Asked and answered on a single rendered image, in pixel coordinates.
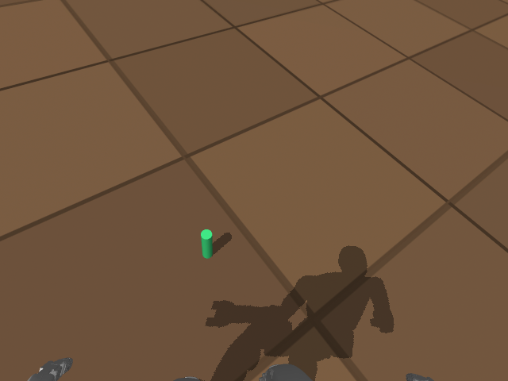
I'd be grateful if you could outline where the left robot hand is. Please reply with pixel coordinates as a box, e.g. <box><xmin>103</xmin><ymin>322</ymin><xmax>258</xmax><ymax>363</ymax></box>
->
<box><xmin>27</xmin><ymin>358</ymin><xmax>73</xmax><ymax>381</ymax></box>

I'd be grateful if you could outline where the can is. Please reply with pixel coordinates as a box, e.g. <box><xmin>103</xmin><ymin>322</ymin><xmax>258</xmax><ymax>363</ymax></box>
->
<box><xmin>201</xmin><ymin>229</ymin><xmax>213</xmax><ymax>259</ymax></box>

